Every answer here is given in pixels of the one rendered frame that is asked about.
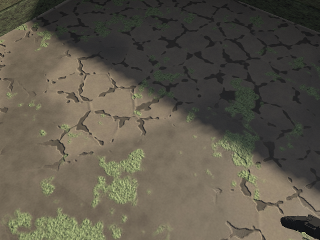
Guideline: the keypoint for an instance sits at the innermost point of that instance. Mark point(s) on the right robot hand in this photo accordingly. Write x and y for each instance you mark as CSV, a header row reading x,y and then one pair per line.
x,y
308,224

